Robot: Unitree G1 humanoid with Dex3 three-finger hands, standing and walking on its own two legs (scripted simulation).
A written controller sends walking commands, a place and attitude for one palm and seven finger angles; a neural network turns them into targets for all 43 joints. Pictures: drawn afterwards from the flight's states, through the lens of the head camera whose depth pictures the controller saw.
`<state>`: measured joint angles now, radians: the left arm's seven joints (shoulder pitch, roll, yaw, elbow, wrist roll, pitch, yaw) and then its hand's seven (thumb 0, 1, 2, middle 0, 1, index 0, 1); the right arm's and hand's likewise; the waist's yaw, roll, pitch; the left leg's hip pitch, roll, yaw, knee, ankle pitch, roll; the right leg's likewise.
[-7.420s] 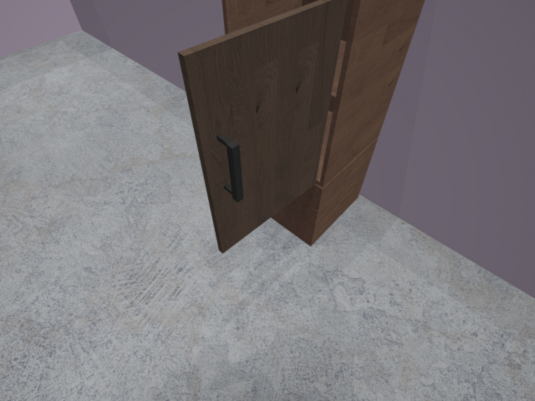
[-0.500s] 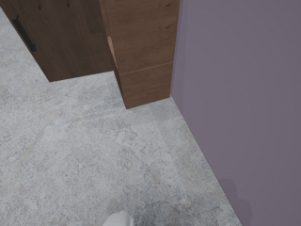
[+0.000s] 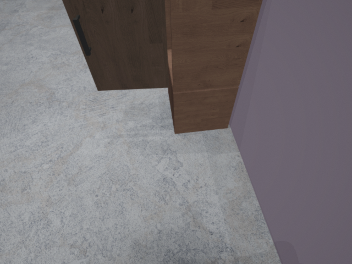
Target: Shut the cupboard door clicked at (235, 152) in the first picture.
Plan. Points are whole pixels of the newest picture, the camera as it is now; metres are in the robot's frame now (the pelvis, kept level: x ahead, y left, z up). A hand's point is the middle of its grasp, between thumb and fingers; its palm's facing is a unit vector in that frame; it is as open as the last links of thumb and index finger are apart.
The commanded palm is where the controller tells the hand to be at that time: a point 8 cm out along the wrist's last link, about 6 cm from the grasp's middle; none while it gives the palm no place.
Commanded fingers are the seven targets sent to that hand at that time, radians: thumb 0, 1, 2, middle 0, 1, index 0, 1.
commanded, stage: take the last steps up to it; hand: left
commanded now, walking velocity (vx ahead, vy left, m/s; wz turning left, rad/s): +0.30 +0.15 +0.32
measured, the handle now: (83, 35) +0.99 +0.48 +0.00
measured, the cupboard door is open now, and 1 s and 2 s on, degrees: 86 86 86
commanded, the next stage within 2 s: come to a stop and stand still in 1.56 s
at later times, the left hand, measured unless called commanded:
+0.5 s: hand out of the picture -0.04 +0.22 -0.17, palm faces +0.26 -0.95 -0.18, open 7.4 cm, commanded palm none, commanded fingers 0.00 0.90 0.90 -0.20 -0.30 -0.20 -0.30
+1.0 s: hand (96, 179) +0.37 +0.28 -0.14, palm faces +0.09 -0.97 -0.22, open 7.4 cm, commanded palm none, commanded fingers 0.00 0.90 0.90 -0.20 -0.30 -0.20 -0.30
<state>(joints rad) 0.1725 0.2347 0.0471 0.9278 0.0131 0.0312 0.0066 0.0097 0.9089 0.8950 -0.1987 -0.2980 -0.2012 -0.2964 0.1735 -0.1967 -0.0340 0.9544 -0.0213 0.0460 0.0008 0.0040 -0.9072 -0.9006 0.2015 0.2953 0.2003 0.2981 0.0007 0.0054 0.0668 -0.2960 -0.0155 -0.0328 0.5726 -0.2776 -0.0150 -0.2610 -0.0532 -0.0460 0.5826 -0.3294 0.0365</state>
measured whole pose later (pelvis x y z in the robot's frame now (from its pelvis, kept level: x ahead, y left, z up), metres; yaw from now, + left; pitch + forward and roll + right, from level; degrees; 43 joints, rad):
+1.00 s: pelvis +0.26 +0.09 +0.00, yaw +6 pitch -2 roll +1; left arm 0.11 0.17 0.04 0.95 0.02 -0.05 -0.01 0.01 0.91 0.89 -0.20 -0.30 -0.20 -0.30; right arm 0.38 -0.19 -0.04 1.14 -0.02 -0.01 0.01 0.01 -0.92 -0.90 0.20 0.29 0.20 0.30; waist -0.04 0.02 0.08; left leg -0.26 0.02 0.07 1.01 -0.46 0.02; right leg -0.33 -0.03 -0.14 0.61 -0.26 -0.07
